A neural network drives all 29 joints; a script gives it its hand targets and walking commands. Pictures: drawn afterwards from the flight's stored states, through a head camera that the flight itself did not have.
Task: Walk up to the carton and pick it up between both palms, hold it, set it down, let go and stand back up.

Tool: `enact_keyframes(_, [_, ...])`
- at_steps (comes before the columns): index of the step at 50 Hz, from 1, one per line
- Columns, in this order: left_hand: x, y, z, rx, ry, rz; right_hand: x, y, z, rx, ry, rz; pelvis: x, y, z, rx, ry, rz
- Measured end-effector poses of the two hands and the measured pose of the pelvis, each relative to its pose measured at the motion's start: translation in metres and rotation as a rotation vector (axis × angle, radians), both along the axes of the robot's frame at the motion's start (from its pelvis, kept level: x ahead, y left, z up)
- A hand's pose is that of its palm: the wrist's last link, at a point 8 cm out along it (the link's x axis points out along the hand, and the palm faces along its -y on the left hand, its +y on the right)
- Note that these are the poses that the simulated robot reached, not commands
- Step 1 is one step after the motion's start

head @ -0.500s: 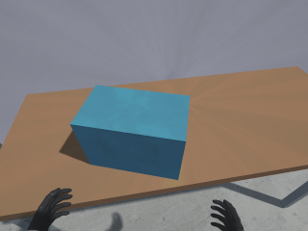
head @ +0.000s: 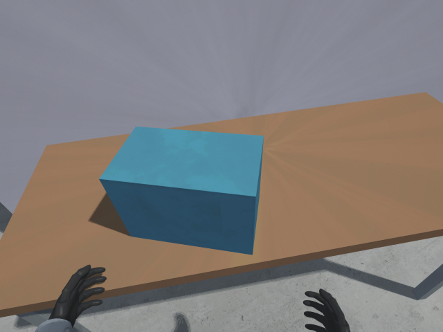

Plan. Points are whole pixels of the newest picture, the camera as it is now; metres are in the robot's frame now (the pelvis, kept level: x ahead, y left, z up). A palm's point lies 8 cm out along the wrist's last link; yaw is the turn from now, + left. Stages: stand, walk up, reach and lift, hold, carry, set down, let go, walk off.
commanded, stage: let go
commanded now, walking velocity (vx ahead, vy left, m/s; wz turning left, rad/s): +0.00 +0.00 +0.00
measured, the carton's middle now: (192, 189) +0.44 +0.03 +0.02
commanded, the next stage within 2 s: stand in 0.50 s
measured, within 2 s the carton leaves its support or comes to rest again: neither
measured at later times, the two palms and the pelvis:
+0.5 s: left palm (67, 313) +0.21 +0.25 +0.00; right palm out of the picture +0.14 -0.22 -0.09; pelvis +0.00 +0.00 +0.00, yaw +0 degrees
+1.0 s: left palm (65, 318) +0.21 +0.26 -0.01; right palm out of the picture +0.08 -0.25 -0.12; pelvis -0.01 +0.01 -0.01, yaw +0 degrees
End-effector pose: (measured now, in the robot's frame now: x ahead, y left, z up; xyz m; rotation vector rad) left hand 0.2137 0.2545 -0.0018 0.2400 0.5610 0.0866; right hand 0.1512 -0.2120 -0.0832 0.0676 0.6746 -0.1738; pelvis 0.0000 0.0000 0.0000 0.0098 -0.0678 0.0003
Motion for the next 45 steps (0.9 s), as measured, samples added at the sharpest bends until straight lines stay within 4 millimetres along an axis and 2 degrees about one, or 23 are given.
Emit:
enact_keyframes(29, [0.001,-0.003,0.001,0.026,0.01,0.014,-0.009,-0.005,-0.006,0.001,0.038,0.01,-0.005,-0.004,-0.001,0.005,-0.013,0.0])
enact_keyframes(33, [0.0,-0.002,0.0,0.075,-0.01,-0.052,-0.022,-0.019,-0.014,-0.057,0.1,0.022,-0.006,0.0,-0.002,0.0,-0.016,0.0])
enact_keyframes(38, [-0.003,0.002,-0.003,0.064,-0.051,-0.097,-0.048,-0.038,-0.021,-0.134,0.197,0.023,-0.007,0.008,-0.003,-0.011,-0.017,0.0])
enact_keyframes(42, [-0.004,0.004,-0.004,0.053,-0.071,-0.116,-0.065,-0.04,-0.027,-0.147,0.261,0.021,-0.007,0.013,-0.004,-0.017,-0.02,0.0])
enact_keyframes(45, [-0.004,0.004,-0.005,0.05,-0.079,-0.12,-0.07,-0.039,-0.031,-0.141,0.283,0.021,-0.007,0.014,-0.005,-0.019,-0.025,0.0])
